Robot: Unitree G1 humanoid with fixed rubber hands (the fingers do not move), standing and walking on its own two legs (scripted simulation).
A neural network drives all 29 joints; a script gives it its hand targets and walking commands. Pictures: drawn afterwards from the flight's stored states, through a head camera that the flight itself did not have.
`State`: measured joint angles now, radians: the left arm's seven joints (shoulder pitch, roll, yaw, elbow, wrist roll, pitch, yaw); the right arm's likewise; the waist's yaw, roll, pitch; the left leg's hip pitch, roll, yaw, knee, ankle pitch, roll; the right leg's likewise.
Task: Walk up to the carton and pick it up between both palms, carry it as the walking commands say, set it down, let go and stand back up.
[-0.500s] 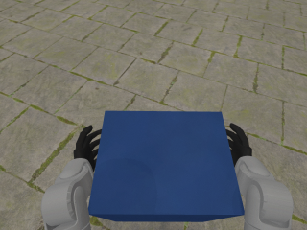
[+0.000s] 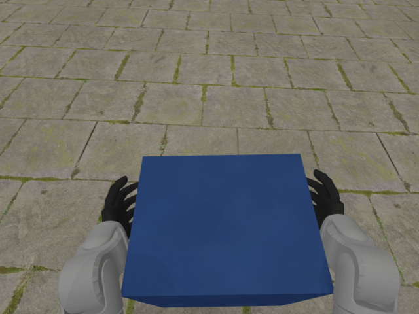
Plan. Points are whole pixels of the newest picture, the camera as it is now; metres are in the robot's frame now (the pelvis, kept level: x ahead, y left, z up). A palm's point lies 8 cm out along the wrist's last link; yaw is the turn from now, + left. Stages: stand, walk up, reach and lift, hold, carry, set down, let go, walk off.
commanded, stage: carry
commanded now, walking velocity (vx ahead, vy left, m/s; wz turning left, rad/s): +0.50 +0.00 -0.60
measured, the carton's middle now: (221, 241) +0.24 +0.01 +0.01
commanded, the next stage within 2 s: none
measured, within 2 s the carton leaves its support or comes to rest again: neither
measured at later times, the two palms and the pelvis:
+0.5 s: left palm (189, 106) +0.55 +0.08 +0.07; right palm (333, 129) +0.47 -0.25 +0.08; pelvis +0.28 -0.02 -0.01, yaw -16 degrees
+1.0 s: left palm (254, 49) +0.84 -0.11 +0.07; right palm (365, 80) +0.68 -0.41 +0.07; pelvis +0.55 -0.15 -0.02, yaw -29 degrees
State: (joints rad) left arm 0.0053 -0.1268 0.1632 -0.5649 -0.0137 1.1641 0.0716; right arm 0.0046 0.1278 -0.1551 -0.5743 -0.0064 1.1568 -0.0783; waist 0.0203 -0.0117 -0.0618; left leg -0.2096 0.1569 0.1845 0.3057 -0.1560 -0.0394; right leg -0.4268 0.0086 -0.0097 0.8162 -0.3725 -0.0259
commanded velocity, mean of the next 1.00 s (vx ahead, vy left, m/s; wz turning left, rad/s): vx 0.50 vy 0.00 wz -0.60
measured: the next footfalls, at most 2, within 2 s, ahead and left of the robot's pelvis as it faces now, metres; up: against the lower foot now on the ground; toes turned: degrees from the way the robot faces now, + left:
right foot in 0.18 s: +0.21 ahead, -0.14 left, +0.00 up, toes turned -6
left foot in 0.48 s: +0.41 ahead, +0.09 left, +0.00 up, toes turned -7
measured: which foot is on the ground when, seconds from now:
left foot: down 0.00-0.18, up 0.20-0.46, down 0.48-0.84, up 0.86-1.00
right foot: up 0.00-0.16, down 0.18-0.48, up 0.50-0.82, down 0.84-1.00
